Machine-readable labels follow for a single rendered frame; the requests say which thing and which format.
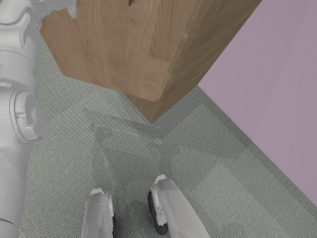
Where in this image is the cupboard door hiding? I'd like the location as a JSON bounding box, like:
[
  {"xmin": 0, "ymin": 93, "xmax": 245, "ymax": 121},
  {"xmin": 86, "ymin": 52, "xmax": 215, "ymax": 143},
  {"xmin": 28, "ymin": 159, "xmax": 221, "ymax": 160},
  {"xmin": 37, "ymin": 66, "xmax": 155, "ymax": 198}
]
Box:
[{"xmin": 40, "ymin": 0, "xmax": 196, "ymax": 102}]

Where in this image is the robot right thigh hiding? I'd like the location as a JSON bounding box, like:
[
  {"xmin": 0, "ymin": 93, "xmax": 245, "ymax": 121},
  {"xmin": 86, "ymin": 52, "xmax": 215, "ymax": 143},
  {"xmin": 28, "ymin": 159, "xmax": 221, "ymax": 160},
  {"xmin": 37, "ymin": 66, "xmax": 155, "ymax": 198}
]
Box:
[{"xmin": 151, "ymin": 178, "xmax": 211, "ymax": 238}]

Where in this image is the left robot hand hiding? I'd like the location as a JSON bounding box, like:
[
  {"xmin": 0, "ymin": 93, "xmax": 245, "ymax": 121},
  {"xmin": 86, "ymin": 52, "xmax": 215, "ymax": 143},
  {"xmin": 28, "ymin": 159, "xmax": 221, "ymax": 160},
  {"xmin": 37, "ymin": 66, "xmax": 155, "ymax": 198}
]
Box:
[{"xmin": 27, "ymin": 0, "xmax": 77, "ymax": 21}]

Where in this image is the robot right shin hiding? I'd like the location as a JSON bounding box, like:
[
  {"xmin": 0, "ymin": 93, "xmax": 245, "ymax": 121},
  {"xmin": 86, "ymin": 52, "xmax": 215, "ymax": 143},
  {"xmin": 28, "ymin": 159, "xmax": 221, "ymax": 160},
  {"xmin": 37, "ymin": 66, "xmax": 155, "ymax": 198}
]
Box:
[{"xmin": 154, "ymin": 175, "xmax": 173, "ymax": 225}]

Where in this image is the robot left upper arm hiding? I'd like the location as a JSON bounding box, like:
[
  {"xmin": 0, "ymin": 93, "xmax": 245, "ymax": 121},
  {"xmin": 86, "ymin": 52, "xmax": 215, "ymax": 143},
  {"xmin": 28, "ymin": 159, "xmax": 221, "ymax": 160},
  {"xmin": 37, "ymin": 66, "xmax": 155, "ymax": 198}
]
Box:
[{"xmin": 0, "ymin": 89, "xmax": 48, "ymax": 238}]

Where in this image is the left robot forearm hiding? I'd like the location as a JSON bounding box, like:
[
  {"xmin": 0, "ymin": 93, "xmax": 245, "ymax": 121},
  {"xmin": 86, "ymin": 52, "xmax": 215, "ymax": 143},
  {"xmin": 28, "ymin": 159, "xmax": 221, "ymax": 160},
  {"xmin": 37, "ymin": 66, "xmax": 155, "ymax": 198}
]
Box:
[{"xmin": 0, "ymin": 0, "xmax": 43, "ymax": 98}]

